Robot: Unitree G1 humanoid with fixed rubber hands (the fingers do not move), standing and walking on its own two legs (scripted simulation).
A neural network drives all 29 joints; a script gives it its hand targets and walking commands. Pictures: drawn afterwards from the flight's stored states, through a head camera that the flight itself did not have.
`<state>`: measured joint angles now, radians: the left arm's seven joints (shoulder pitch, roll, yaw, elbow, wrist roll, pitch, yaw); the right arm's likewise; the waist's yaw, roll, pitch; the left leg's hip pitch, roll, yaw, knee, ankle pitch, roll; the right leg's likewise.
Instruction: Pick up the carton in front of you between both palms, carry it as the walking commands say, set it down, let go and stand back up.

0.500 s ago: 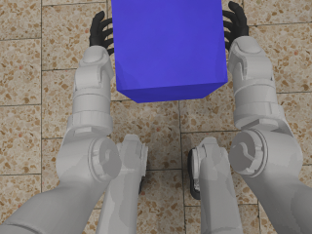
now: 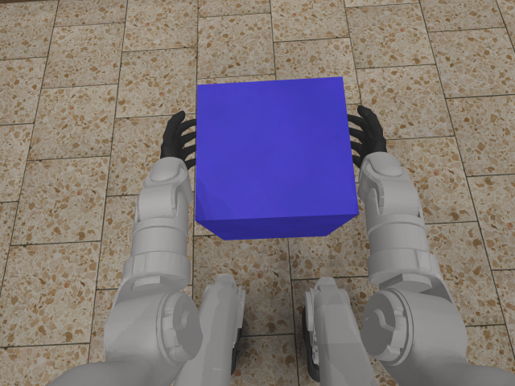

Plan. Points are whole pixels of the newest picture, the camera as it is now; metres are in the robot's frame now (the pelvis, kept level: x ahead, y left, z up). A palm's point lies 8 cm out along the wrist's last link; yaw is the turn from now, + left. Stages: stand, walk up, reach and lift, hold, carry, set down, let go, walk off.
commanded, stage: reach and lift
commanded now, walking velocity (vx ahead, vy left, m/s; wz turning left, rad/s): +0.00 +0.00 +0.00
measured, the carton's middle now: (272, 173) +0.45 +0.01 -0.11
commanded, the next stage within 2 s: hold in 1.86 s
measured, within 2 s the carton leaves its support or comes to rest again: neither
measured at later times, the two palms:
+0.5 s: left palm (130, 144) +0.39 +0.16 +0.12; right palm (427, 147) +0.40 -0.14 +0.12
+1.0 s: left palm (67, 126) +0.36 +0.15 +0.22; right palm out of the picture +0.35 -0.15 +0.22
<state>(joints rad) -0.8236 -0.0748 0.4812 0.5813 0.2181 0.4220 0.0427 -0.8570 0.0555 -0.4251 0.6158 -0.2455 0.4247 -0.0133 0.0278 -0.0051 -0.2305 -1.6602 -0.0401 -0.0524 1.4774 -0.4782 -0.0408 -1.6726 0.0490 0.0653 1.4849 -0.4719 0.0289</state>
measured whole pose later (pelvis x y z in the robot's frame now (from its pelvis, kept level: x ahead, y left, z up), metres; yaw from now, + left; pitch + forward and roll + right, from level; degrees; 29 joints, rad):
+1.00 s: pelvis +0.06 +0.01 +0.19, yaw +0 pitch -3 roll +0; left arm -0.33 -0.17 0.32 0.42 0.31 0.61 -0.01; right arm -0.32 0.17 -0.31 0.40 -0.31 0.61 0.03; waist -0.01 0.00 -0.01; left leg -0.19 -0.02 -0.07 0.47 -0.22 -0.01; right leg -0.19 0.01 0.07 0.47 -0.22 0.02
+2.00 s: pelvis +0.07 +0.01 +0.20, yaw +0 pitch -7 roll +0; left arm -0.23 -0.14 0.19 0.19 0.26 0.74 0.00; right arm -0.22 0.14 -0.18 0.18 -0.25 0.74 0.01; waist 0.00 0.00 0.03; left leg -0.04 -0.01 -0.07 0.35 -0.19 -0.01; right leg -0.04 0.01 0.07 0.35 -0.19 0.01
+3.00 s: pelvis +0.08 +0.01 +0.20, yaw +0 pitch -2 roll +0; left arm -0.21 -0.14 0.17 0.12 0.24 0.81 0.01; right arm -0.20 0.14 -0.16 0.11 -0.22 0.80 0.00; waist -0.01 0.00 -0.09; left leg -0.20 0.00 -0.06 0.50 -0.35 -0.01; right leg -0.19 0.01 0.05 0.47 -0.32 0.01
